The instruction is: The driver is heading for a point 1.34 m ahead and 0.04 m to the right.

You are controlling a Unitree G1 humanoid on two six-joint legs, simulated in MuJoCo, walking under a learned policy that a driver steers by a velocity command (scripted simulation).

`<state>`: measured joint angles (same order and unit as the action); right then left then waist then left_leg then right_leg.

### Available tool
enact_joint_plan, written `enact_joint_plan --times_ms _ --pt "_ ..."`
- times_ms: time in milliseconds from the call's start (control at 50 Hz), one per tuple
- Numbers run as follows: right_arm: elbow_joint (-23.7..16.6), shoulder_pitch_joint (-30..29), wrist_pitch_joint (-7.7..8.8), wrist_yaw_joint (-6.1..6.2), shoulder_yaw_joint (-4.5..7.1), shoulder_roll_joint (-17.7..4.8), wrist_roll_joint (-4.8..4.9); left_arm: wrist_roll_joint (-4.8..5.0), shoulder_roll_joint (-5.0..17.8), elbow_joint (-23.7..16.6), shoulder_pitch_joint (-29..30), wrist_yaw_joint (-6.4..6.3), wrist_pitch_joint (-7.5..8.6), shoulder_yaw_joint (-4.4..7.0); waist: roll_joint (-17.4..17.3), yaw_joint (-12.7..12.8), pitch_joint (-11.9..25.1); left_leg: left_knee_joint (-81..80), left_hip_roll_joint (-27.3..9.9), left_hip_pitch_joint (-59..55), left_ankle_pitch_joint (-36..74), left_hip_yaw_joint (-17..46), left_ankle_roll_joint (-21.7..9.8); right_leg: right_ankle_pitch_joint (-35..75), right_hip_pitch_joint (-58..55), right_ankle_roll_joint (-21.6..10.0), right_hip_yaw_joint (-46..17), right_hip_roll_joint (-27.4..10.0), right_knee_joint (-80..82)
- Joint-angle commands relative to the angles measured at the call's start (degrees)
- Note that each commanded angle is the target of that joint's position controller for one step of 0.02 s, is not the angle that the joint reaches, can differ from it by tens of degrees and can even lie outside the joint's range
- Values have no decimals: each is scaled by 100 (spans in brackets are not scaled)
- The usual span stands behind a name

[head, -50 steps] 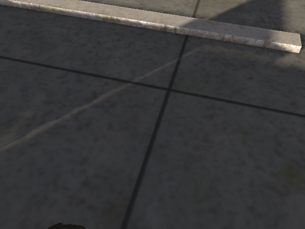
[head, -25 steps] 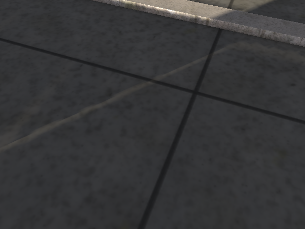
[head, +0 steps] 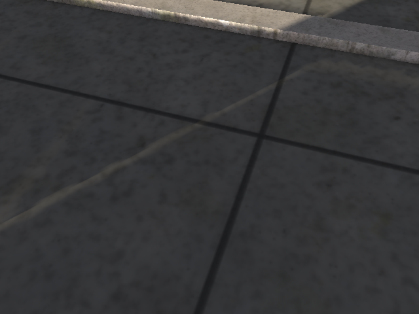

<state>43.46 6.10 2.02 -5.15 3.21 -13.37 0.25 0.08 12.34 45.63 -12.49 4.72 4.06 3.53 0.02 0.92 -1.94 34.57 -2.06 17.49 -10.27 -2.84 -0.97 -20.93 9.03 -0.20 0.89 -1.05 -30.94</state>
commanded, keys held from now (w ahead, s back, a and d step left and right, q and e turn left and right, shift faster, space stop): no key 1.00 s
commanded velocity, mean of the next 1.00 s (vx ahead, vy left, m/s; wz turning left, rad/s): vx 0.00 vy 0.00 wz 0.00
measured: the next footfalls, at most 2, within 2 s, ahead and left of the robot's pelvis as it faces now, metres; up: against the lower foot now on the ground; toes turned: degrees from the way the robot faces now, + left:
right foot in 1.40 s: +0.27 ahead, -0.08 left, -0.13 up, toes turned +1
left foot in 1.82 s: +0.53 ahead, +0.09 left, -0.13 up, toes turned -4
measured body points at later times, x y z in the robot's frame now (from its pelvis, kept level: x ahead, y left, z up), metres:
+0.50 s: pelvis +0.02 +0.00 +0.01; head +0.06 -0.02 +0.46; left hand +0.08 +0.25 -0.12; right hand +0.16 -0.25 -0.12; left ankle +0.01 +0.14 -0.73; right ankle -0.06 -0.11 -0.73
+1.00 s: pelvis +0.08 +0.01 +0.01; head +0.08 -0.01 +0.46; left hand +0.12 +0.24 -0.13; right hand +0.16 -0.25 -0.14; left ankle +0.02 +0.13 -0.71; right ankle -0.04 -0.12 -0.71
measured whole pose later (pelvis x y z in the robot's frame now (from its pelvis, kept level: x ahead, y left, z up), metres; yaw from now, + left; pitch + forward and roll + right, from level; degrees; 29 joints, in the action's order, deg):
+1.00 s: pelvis +0.08 +0.01 +0.01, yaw +1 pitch -1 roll +1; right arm 59.5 9.9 4.3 2.8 4.9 -12.0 2.1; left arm 1.3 7.7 61.4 -13.7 -0.9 3.4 2.9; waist -1.6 -0.4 -1.0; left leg 33.0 -2.3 9.1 -5.5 -4.7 -6.4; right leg 0.7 3.2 8.6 0.4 -1.6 -31.8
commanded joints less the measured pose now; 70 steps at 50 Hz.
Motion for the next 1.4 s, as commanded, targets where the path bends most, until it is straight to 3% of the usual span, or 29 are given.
enact_joint_plan --times_ms 20,160,660,680,700,720,780,820,880,1000,1040,1060,1080,1100,1120,1140,1160,1180,1200,1220,1240,1260,1280,1300,1320,1340,1360,1380,1400 --pt "-298 40 40 25 139 -455 -26 -7 627 -260 -126 -23 28 168 163 -48 358 -268 48 -918 1932 -105 54 2373 325 -46 -218 -244 756" --pt "-222 -60 47 126 183 -494 -58 -14 709 -130 -220 -80 -22 198 150 -6 345 -557 55 -990 1943 -141 73 2522 -40 -52 -177 -244 935" --pt "187 88 -111 187 265 -412 -56 -38 582 544 -992 -153 -292 151 99 -13 51 -1112 92 -1569 2464 -166 22 3037 -420 25 -71 -144 1475" --pt "78 -581 -76 373 255 -440 242 112 -19 462 -517 -326 -311 6 -209 95 534 -615 -42 -1678 2347 -49 -352 3432 -477 245 -358 -433 1394" --pt "35 -592 -47 477 186 -272 225 180 243 506 -398 -405 -299 25 155 3 491 -634 -56 -1469 2282 -6 -388 3705 -551 300 -402 -423 1385" --pt "147 -522 1 553 185 -320 196 149 342 596 -406 -479 -284 57 338 7 395 -679 -68 -1316 2169 10 -393 3817 -592 347 -377 -399 1401" --pt "496 -330 124 632 202 -412 201 33 241 880 -560 -588 -238 35 157 2 118 -737 -68 -1352 2329 -47 -371 3599 -399 393 -280 -284 1393" --pt "814 1 121 725 224 -393 184 86 315 1030 -441 -569 -201 66 21 -106 -78 -677 -62 -1550 2368 -123 -456 3606 -59 441 -219 -239 1399" --pt "1182 417 153 796 264 -435 186 132 113 1231 -301 -549 -102 31 -133 -251 -137 -571 -91 -1875 2541 -123 -576 3372 430 519 -42 -114 1066" --pt "1828 1106 320 835 308 -438 188 117 -55 1448 68 -600 55 8 -314 -419 -294 -207 -222 -1812 2593 20 -867 2993 1254 696 274 150 -71" --pt "2087 1409 344 854 279 -365 230 129 -178 1463 294 -598 117 -35 -397 -488 -298 90 -294 -1924 2517 190 -965 2188 1778 732 283 198 -351" --pt "2096 1263 351 852 263 -321 275 140 -294 1503 231 -562 143 -79 -366 -331 -370 430 -365 -1728 2521 340 -1003 1754 1756 714 285 191 203" --pt "2149 1529 393 873 241 -243 206 165 -234 1640 365 -497 163 -42 -406 -553 -291 1101 -561 -2045 1762 780 -1082 1017 2161 643 -43 86 513" --pt "2217 1765 433 892 145 -5 114 231 7 1795 192 -464 224 34 96 -480 -221 1744 -402 -1744 1607 581 -960 1892 1955 673 9 72 593" --pt "2177 1762 481 908 104 13 14 280 186 1895 84 -510 290 90 647 -378 -312 1946 42 -972 952 -214 -602 3580 1484 699 211 80 96" --pt "2028 1128 615 868 86 48 -67 211 -22 2207 -427 -548 299 33 1011 -49 -474 1653 378 629 -959 -958 -140 3353 129 581 306 96 -130" --pt "1849 465 739 821 90 -85 70 62 -322 2428 -1259 -565 317 -67 849 493 -719 1414 460 1618 -1775 -1085 74 3744 -520 371 -86 -164 -395" --pt "1808 307 802 763 84 -129 135 26 -307 2450 -1566 -592 336 -104 606 596 -847 808 383 1710 -1658 -1005 208 4031 -503 277 -452 -298 -718" --pt "1970 724 941 701 103 -71 209 -13 -267 2362 -1380 -632 345 -140 411 316 -801 285 295 1293 -798 -922 159 2875 -249 314 -132 6 -1277" --pt "2314 1388 1044 712 139 -176 323 -170 -265 2187 -983 -653 356 -159 -119 23 -956 1235 207 926 243 -829 7 2139 479 539 503 391 -1668" --pt "2397 1808 1116 813 161 -72 196 -73 123 2091 -750 -651 446 -88 -42 -91 -1077 2265 165 288 716 -743 -121 1734 1597 806 426 542 -1719" --pt "2488 2430 1183 913 184 -102 -77 -13 260 1901 -402 -646 583 -65 254 -347 -1182 2804 394 15 911 -982 -72 2133 2231 1156 391 746 -1864" --pt "2592 3221 1256 1008 236 -282 -258 17 210 1663 205 -640 650 -72 235 -840 -1127 2449 569 -873 870 -1290 -145 3310 3076 1635 687 1090 -2321" --pt "2749 4196 1340 1116 311 -459 -134 5 71 1220 1091 -645 698 -85 -736 -1550 -848 2267 352 -2519 1330 -596 -490 3727 4649 1905 421 1230 -3058" --pt "2997 5017 1458 1210 251 -46 204 82 248 488 2577 -668 803 -45 -2265 -2337 -740 2164 10 -3021 2425 1158 -894 1756 5775 1660 -949 910 -3691" --pt "3242 5264 1442 1321 74 843 472 193 59 -61 3519 -646 876 -136 -3274 -2425 -1074 2126 -379 -3005 3199 3045 -1036 -3625 6787 1356 -2425 612 -3042" --pt "3078 4613 1340 1392 -162 1772 385 390 -27 33 3022 -579 895 -164 -1975 -1781 -1289 2576 -339 -1263 2323 3587 -776 -4509 5463 1299 -2941 160 -1332" --pt "2385 2657 1085 1455 -204 1214 243 755 -414 1006 359 -420 754 -257 -35 -32 -686 3078 189 1754 1351 2207 -624 -766 1164 1022 -1687 3 1380" --pt "2026 1797 789 1234 8 108 158 662 -971 2169 -2195 -324 498 -347 2060 876 569 4990 614 4198 -2940 337 -634 4574 -2691 -103 -1377 -632 534"
Over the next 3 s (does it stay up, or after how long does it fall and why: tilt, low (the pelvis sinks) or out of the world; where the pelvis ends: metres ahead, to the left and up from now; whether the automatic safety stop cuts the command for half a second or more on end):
stays up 0.95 -0.04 -0.15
